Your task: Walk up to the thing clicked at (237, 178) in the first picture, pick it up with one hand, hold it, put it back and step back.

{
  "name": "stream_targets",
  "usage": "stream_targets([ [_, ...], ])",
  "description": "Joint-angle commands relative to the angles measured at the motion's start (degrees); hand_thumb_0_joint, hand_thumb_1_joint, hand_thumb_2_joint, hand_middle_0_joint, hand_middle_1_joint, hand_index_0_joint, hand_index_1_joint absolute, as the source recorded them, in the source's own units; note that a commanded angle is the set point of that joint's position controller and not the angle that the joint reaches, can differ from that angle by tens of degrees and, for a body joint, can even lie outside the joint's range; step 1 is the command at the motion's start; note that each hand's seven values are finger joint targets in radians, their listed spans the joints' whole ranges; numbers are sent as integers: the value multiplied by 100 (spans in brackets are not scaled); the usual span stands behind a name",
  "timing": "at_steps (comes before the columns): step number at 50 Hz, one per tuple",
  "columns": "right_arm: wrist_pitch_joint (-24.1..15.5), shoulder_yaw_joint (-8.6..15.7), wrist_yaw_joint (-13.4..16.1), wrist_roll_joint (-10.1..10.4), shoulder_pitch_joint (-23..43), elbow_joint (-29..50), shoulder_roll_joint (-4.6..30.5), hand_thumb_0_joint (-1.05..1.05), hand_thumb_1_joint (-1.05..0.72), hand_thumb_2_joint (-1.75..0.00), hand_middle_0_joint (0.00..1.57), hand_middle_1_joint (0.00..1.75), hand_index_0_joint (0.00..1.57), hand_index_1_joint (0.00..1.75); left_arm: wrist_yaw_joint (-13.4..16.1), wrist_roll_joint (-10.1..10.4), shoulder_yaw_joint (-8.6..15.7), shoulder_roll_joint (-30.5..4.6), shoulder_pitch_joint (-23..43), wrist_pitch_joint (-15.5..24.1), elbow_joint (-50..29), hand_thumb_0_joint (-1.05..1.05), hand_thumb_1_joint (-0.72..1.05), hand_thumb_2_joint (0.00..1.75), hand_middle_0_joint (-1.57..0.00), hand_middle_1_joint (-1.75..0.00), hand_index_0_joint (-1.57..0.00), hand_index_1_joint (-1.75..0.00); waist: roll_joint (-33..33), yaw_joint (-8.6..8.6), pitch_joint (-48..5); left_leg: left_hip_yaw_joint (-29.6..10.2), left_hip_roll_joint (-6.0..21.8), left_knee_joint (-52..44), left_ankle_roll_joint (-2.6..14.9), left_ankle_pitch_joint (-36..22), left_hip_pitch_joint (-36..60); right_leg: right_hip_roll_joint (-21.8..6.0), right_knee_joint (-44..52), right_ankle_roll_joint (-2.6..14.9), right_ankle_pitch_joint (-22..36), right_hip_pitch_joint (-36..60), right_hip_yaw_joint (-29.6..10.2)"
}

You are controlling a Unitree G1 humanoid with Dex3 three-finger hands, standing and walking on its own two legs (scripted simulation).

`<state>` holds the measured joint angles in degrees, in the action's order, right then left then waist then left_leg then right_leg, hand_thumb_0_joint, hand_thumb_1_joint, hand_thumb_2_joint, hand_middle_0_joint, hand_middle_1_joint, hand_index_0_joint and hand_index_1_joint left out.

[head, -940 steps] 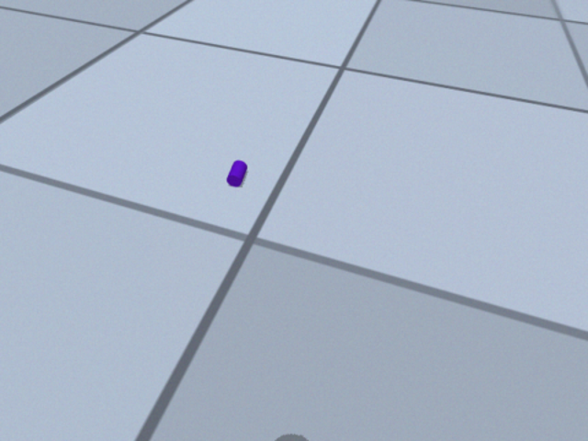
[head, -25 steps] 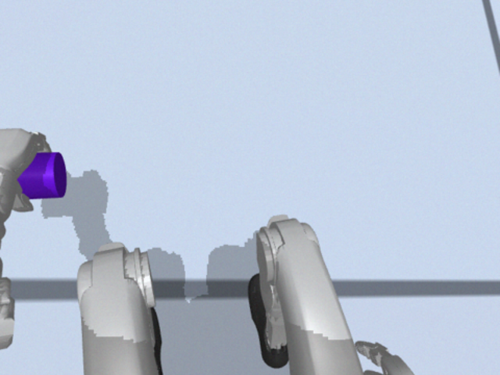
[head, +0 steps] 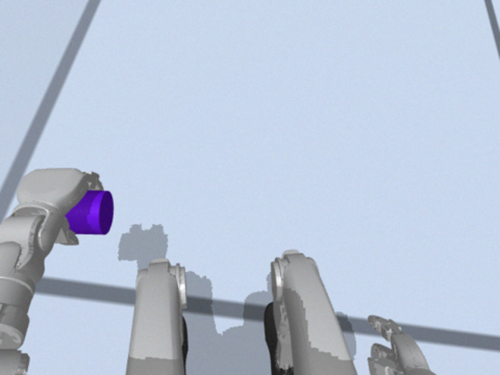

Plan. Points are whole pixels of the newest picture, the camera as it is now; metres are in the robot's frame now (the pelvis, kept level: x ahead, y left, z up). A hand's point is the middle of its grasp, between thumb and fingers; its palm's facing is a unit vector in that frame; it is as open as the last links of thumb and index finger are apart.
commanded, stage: lift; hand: left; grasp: from above
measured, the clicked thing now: (70, 211) +0.40 +0.28 -0.12
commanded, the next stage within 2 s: hold in 1.00 s
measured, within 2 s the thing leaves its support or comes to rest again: neither
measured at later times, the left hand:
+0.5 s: hand (21, 205) +0.34 +0.24 +0.09, palm faces -0.49 -0.07 -0.87, open 10.1 cm
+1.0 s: hand out of the picture +0.37 +0.23 +0.18, palm faces -0.49 -0.08 -0.87, open 10.1 cm
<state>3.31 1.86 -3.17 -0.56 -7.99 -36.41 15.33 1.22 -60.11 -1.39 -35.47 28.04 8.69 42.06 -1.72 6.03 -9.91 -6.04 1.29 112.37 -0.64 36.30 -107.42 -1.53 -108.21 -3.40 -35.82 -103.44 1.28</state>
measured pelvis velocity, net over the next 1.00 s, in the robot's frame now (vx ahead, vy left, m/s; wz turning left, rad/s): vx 0.07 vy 0.00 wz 0.03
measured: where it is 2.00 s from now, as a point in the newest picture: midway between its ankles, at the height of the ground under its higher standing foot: (228, 366)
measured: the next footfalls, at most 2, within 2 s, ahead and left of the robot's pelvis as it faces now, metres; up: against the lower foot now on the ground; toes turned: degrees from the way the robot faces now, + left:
none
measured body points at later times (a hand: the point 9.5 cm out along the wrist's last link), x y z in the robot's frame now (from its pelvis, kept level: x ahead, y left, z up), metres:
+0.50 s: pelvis +0.02 -0.01 +0.17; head +0.11 +0.00 +0.61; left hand +0.36 +0.24 +0.14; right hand +0.14 -0.27 +0.05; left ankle +0.09 +0.12 -0.44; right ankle +0.10 -0.15 -0.44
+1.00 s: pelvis +0.07 +0.00 +0.26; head +0.12 +0.00 +0.71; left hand +0.39 +0.23 +0.23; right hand +0.17 -0.27 +0.14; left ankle +0.09 +0.12 -0.44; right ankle +0.10 -0.15 -0.44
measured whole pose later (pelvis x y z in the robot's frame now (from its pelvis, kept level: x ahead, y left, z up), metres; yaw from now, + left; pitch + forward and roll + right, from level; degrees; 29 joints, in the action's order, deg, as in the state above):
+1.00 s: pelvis +0.07 +0.00 +0.26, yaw +2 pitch +10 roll -1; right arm -0.5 2.7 2.2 2.5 -13.6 -42.7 13.6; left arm 5.2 -57.8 -10.4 -24.0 17.4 3.2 46.5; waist -1.1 3.1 -3.9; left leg 0.6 2.9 49.5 -1.0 22.0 -37.4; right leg -1.4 -47.7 -2.2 -20.9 -36.7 -0.9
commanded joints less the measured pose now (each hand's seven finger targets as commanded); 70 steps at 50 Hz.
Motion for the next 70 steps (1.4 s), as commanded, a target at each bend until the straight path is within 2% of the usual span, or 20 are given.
stream_targets([
  [1,-97,390,237,50,-691,376,1089,0,-89,-90,20,30,20,30,271,235,662,-1603,1767,-83,-1773,0,78,90,-114,-59,-112,-62,-1292,-59,-3721,216,-69,-2335,166,-736,3826,225,1760,435,941,2139,301],
  [2,-100,374,266,65,-660,357,1054,0,-89,-90,20,30,20,30,235,284,529,-1373,1456,-119,-1624,0,78,90,-115,-57,-112,-60,-1158,-37,-3425,229,-61,-2480,166,-683,3831,222,1920,423,891,2219,299],
  [3,-111,368,307,82,-621,382,1038,0,-89,-89,20,30,20,30,226,346,507,-1400,1667,-112,-1990,0,76,90,-114,-56,-111,-59,-1178,-35,-3447,246,-60,-2652,166,-512,3945,231,2107,422,800,2426,272],
  [6,-141,340,408,129,-496,348,1003,0,-89,-89,20,30,20,30,209,370,567,-1391,1340,-199,-1894,0,76,89,-113,-56,-110,-59,-1093,-101,-3043,194,-26,-3195,156,-179,4247,242,2525,410,579,2807,232],
  [7,-154,321,436,147,-457,348,964,0,-89,-89,20,30,20,30,186,364,411,-1187,1149,-233,-1764,0,75,89,-113,-56,-110,-60,-962,-90,-2863,194,-28,-3325,154,-133,4312,252,2677,410,523,2891,227],
  [9,-187,302,496,183,-431,365,917,0,-89,-89,20,30,20,30,181,362,391,-1179,1076,-250,-1997,0,77,89,-113,-58,-111,-61,-908,-110,-2940,266,-49,-3523,151,-313,4606,268,2996,421,608,3314,173],
  [11,-231,269,554,211,-374,340,862,0,-89,-89,20,30,20,30,178,438,338,-1025,749,-270,-1877,0,77,89,-114,-58,-111,-61,-714,-158,-2644,239,-32,-3812,147,-319,4767,276,3249,412,618,3585,153],
  [16,-362,256,663,239,-465,193,759,0,-89,-90,20,30,20,30,261,378,159,-780,841,-239,-1623,0,76,85,-110,-62,-109,-63,-486,-47,-2105,343,-36,-4268,149,-619,5145,286,3985,417,782,4206,16],
  [18,-414,251,677,250,-457,170,736,0,-89,-90,20,30,20,30,319,384,145,-738,679,-219,-1406,0,74,85,-110,-61,-108,-63,-324,-108,-1878,374,-63,-4522,156,-535,5258,288,4331,414,640,4498,-38],
  [22,-504,263,672,266,-494,140,701,0,-89,-90,20,30,20,30,443,321,-20,-515,726,-200,-1348,0,72,84,-108,-60,-107,-62,-400,-145,-1816,414,-80,-4988,121,-641,5778,294,4790,425,681,4951,-100],
  [24,-538,289,684,260,-514,111,722,0,-89,-90,20,30,20,30,536,251,119,-694,820,-173,-1393,0,72,83,-107,-60,-106,-61,-457,-229,-1946,443,-94,-5201,107,-751,6087,311,5001,423,761,5256,-128],
  [29,-625,278,682,261,-550,25,680,0,-89,-90,20,30,20,30,736,210,-58,-477,940,-212,-1211,0,73,83,-110,-58,-108,-60,-364,-199,-1577,586,-159,-5639,113,-866,6450,316,5592,392,806,5749,-183],
  [37,-662,308,641,293,-575,-34,713,0,-89,-90,20,30,20,30,903,199,-154,-357,796,-445,-813,0,75,88,-113,-58,-110,-61,-178,-269,-1452,618,-159,-6363,79,-1658,7404,294,6227,360,1661,6604,-128],
  [46,-586,332,608,299,-613,-45,682,0,-89,-90,20,30,20,30,702,275,-384,-71,755,-523,-703,0,76,85,-112,-61,-111,-62,-221,-300,-1225,628,-146,-7004,36,-2441,8266,288,6761,359,2363,7260,-108],
  [51,-517,365,620,289,-667,-64,696,0,-89,-89,20,30,20,30,612,204,-345,-171,874,-467,-778,0,77,87,-114,-60,-112,-62,-290,-331,-1319,666,-142,-7156,21,-3138,8670,299,6924,359,2959,7591,-114],
  [52,-504,367,610,286,-693,-42,716,0,-89,-89,20,30,20,30,597,243,-381,-91,966,-448,-814,0,76,89,-113,-61,-112,-63,-242,-261,-1335,646,-127,-7208,12,-3208,8776,302,6950,365,2983,7613,-87],
  [56,-459,392,594,277,-649,-31,715,0,-89,-89,20,30,20,30,630,188,-321,-125,917,-421,-804,0,77,86,-112,-60,-111,-62,-330,-357,-1225,649,-116,-7397,-19,-3379,8990,310,7086,381,3055,7734,-41],
  [62,-383,412,587,286,-574,-10,721,0,-89,-89,20,30,20,30,495,101,-421,-83,950,-438,-774,0,76,86,-112,-57,-110,-59,-259,-343,-1117,678,-148,-7552,-13,-3614,9143,316,7287,360,3296,7978,-77],
  [65,-344,443,578,279,-595,41,741,0,-89,-89,20,30,20,30,430,175,-339,-140,976,-449,-996,0,76,88,-113,-57,-111,-59,-252,-394,-1330,720,-155,-7573,-1,-3914,9309,314,7339,349,3599,8235,-97],
  [70,-270,442,585,297,-534,115,746,0,-89,-89,20,30,20,30,251,212,-383,-82,654,-465,-942,0,76,86,-114,-55,-112,-57,-69,-423,-1083,744,-150,-7702,17,-4035,9358,323,7439,340,3719,8401,-70],
])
